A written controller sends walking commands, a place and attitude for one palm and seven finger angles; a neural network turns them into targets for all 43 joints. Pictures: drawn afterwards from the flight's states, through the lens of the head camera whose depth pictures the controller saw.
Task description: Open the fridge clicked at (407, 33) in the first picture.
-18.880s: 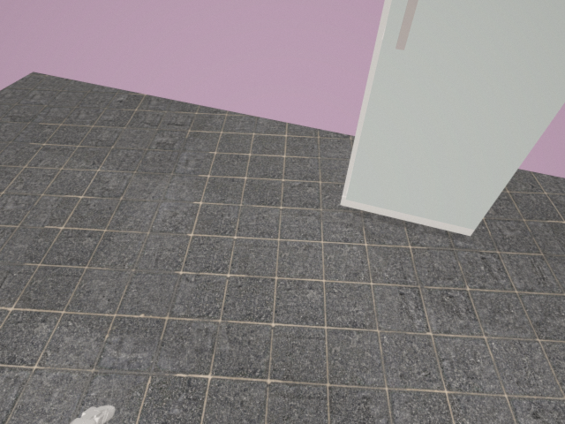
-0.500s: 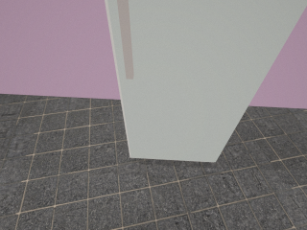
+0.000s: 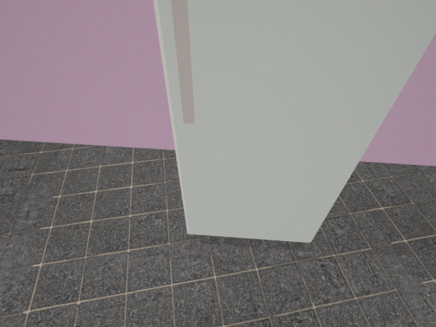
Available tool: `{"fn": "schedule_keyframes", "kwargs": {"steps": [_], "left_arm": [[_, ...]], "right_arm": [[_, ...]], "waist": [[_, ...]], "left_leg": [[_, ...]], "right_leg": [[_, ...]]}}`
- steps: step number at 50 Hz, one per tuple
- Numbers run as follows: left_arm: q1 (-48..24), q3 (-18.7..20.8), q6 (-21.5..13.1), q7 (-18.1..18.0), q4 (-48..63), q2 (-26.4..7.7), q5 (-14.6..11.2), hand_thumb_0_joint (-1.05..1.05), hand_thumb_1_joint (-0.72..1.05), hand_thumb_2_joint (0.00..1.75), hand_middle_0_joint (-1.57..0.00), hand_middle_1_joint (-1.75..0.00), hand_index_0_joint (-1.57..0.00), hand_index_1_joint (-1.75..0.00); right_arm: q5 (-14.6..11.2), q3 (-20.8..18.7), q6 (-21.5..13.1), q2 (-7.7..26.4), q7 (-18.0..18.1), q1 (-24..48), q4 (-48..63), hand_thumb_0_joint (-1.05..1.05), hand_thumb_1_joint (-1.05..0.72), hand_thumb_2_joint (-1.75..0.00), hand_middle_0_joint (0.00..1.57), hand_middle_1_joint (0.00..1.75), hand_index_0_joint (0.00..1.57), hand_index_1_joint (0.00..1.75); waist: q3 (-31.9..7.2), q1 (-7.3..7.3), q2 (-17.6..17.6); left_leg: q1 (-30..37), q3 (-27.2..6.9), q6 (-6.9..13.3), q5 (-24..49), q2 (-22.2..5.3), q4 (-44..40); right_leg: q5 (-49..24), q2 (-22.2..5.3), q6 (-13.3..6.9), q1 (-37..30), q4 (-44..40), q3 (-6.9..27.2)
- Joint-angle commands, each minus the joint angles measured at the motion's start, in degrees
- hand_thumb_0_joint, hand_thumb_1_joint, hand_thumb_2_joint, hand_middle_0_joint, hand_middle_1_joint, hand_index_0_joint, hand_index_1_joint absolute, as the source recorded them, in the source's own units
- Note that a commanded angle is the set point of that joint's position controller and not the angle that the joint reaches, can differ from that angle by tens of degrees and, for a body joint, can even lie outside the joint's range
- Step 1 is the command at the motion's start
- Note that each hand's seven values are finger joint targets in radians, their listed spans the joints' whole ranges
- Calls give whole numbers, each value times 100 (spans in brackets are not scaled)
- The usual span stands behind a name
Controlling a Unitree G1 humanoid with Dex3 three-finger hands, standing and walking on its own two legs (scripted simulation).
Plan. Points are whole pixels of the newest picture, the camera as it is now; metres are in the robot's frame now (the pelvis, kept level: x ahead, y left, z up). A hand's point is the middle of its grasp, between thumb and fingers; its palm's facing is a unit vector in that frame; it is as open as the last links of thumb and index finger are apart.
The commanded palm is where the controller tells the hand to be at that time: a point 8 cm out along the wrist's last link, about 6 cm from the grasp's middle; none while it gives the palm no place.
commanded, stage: shuffle to correct the standing spot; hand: left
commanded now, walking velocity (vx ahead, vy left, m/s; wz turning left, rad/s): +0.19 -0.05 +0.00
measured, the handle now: (184, 41) +0.61 +0.11 +0.24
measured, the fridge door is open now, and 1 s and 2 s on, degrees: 0 0 0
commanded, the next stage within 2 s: come to a stop and stand still in 0.40 s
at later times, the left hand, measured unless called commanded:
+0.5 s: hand out of the picture +0.14 +0.17 -0.18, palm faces -0.03 -0.98 -0.19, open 7.3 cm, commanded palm none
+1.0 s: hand (154, 290) +0.24 +0.17 -0.18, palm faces +0.06 -0.97 -0.22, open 7.3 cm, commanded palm none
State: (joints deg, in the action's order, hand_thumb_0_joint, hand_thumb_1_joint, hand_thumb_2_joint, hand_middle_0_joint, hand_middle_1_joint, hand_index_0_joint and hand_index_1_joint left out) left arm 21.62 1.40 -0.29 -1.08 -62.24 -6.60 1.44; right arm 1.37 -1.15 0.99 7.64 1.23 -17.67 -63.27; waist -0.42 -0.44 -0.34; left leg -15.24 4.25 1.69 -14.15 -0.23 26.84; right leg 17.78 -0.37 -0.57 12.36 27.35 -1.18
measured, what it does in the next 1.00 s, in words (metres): walks ahead: right foot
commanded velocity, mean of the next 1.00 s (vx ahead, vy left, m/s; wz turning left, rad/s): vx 0.01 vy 0.02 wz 0.00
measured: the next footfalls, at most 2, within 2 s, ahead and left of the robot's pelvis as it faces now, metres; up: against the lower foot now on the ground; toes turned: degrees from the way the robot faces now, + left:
right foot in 0.60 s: +0.27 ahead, -0.16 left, +0.00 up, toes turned -8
left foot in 1.04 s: +0.20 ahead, +0.10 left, +0.00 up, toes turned +4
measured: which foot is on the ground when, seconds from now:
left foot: down 0.00-0.62, up 0.64-1.00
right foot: down 0.00-0.32, up 0.34-0.58, down 0.60-1.00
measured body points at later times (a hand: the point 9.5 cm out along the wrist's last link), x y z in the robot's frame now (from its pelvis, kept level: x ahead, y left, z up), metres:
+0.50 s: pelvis +0.12 -0.01 +0.00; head +0.17 -0.02 +0.44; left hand +0.14 +0.22 -0.16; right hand +0.05 -0.21 -0.16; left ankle +0.03 +0.10 -0.74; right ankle +0.12 -0.12 -0.69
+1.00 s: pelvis +0.15 -0.02 -0.01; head +0.20 -0.01 +0.43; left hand +0.24 +0.22 -0.16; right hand +0.27 -0.28 -0.15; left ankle +0.16 +0.10 -0.72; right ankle +0.23 -0.16 -0.74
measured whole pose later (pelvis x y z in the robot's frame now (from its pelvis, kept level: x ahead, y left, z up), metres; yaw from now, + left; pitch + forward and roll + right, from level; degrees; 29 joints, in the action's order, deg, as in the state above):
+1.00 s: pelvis +0.15 -0.02 -0.01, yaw +1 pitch -1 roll +0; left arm 7.4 3.6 1.3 -1.7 -54.4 -10.6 2.0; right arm 0.9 -3.9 1.9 12.4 1.0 -5.0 -54.5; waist 6.8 0.5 1.4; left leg -21.4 2.1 -3.0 -22.1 -1.9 44.7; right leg 10.4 -5.5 0.3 20.6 32.3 -7.2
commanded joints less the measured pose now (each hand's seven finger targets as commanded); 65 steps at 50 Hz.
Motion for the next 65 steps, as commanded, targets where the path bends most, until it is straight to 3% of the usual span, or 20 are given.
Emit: {"fn": "schedule_keyframes", "kwargs": {"steps": [1,10,13,15,16,17,19,24,28,29,31,32,35,43,49,50,52,53,57,65], "left_arm": [[562,99,-77,16,119,-457,3,0,90,90,-20,-30,-20,-30],[729,191,-165,9,66,-597,-26,0,90,90,-20,-30,-20,-30],[746,209,-195,-4,20,-578,-29,0,90,90,-20,-30,-20,-30],[483,152,-211,8,108,-369,-32,0,90,90,-20,-30,-20,-30],[79,91,-253,-1,296,-258,-38,0,90,90,-20,-30,-20,-30],[-372,112,-236,-16,476,-368,0,0,90,90,-20,-30,-20,-30],[-681,177,-202,47,586,-335,9,0,90,90,-20,-30,-20,-30],[-957,188,-103,246,698,-145,-51,0,90,90,-20,-30,-20,-30],[-109,237,-163,186,403,-385,-48,0,90,90,-20,-30,-20,-30],[465,287,-232,111,236,-687,-43,0,90,90,-20,-30,-20,-30],[484,389,-319,-40,271,-1607,-96,0,90,90,-20,-30,-20,-30],[-98,400,-293,-67,447,-1699,-75,0,90,90,-20,-30,-20,-30],[-637,265,-99,-174,564,-1144,-29,0,90,90,-20,-30,-20,-30],[-1032,421,33,-202,907,-1401,41,0,90,90,-20,-30,-20,-30],[-1280,430,130,-124,1106,-1413,62,0,90,90,-20,-30,-20,-30],[-1252,411,169,-99,1111,-1337,20,0,90,90,-20,-30,-20,-30],[-1066,300,284,-83,1244,-754,-48,0,90,90,-20,-30,-20,-30],[-1117,328,328,-96,1233,-893,-26,0,90,90,-20,-30,-20,-30],[-466,334,302,-31,834,-878,35,0,90,90,-20,-30,-20,-30],[-142,83,159,-70,538,-609,-26,0,90,90,-20,-30,-20,-30]], "right_arm": [[2,-128,-123,531,25,-350,216,0,-90,-90,20,30,20,30],[-29,-62,-319,335,12,-284,323,0,-90,-90,20,30,20,30],[-46,-31,-418,283,32,-461,257,0,-90,-90,20,30,20,30],[-15,-119,-482,678,112,-1318,-91,0,-90,-90,20,30,20,30],[24,-196,-481,942,178,-1915,-287,0,-90,-90,20,30,20,30],[64,-157,-439,928,218,-2219,-393,0,-90,-90,20,30,20,30],[72,-104,-460,784,236,-1920,-295,0,-90,-90,20,30,20,30],[56,-121,-512,738,202,-919,-11,0,-90,-90,20,30,20,30],[-8,-169,-416,886,177,-707,-30,0,-90,-90,20,30,20,30],[-67,-178,-399,822,133,-739,-24,0,-90,-90,20,30,20,30],[-165,-155,-265,528,134,-1300,90,0,-90,-90,20,30,20,30],[-165,-249,-193,738,182,-1117,89,0,-90,-90,20,30,20,30],[-125,-190,34,334,134,-531,105,0,-90,-90,20,30,20,30],[-34,-309,232,528,-35,46,584,0,-90,-90,20,30,20,30],[-53,-307,61,590,-46,-120,772,0,-90,-90,20,30,20,30],[-52,-315,20,704,-53,-255,753,0,-90,-90,20,30,20,30],[55,-435,-10,1542,-29,193,1103,0,-90,-90,20,30,20,30],[95,-385,45,1533,-31,690,1278,0,-90,-90,20,30,20,30],[55,-252,-30,1111,55,1081,1326,0,-90,-90,20,30,20,30],[-35,-237,-52,1016,62,261,793,0,-90,-90,20,30,20,30]], "waist": [[848,22,46],[895,57,598],[626,-49,304],[88,-365,-779],[177,-582,-1519],[459,-686,-1304],[765,-533,-478],[892,-126,-788],[187,324,-563],[-272,568,-124],[-1365,271,1579],[-911,171,889],[106,157,1131],[-329,93,872],[-357,-136,993],[-350,-216,640],[161,-146,-2091],[360,-67,-1707],[177,251,-929],[-239,23,-535]], "left_leg": [[-256,-777,143,-1722,-575,-713],[-765,-164,62,-788,-250,492],[-231,-42,86,200,-299,450],[1593,-1142,494,2195,-1118,-156],[2590,-2087,992,4003,-1895,-395],[2652,-2293,1223,4876,-2279,-470],[2003,-1933,1217,4355,-2280,-618],[841,-766,749,2486,-1538,-1216],[806,-225,357,3383,-1100,99],[453,-132,107,2804,-869,817],[-249,-191,-267,-2025,-139,2963],[-236,-531,-203,-2198,-293,3076],[-685,-482,-295,-1985,-386,3546],[-795,-356,-499,-1034,-202,3160],[391,-35,-417,-240,-106,839],[852,-89,-390,207,-182,128],[-18,-2210,378,909,-2016,-1345],[-998,-2140,802,267,-2148,-1521],[-352,-1131,661,547,-1312,-1155],[800,-1343,656,678,-1319,-1103]], "right_leg": [[1318,-399,-264,670,-730,676],[1033,-885,-663,86,-857,1367],[-708,-802,-653,-91,-223,969],[-1243,-153,-277,980,1577,-58],[454,131,-67,2298,2667,-464],[1501,-8,-94,2868,3446,-206],[1177,-373,-124,2913,3688,52],[-6,-498,-13,1817,2113,-324],[-1233,-48,-62,-169,232,-739],[-2117,-269,-61,-1203,-123,-439],[-6251,-2525,-1111,-2084,-170,1551],[-6028,-2470,-1326,-1491,-258,1125],[-5583,-2243,-1215,-343,-355,844],[-4157,-1993,-1002,-104,-519,443],[-2112,-1660,-623,487,-207,436],[-1416,-1429,-393,797,120,287],[1577,-111,265,1550,1913,-356],[1512,-224,199,1026,2676,141],[628,-92,187,1279,3521,254],[382,-148,216,143,80,-117]]}}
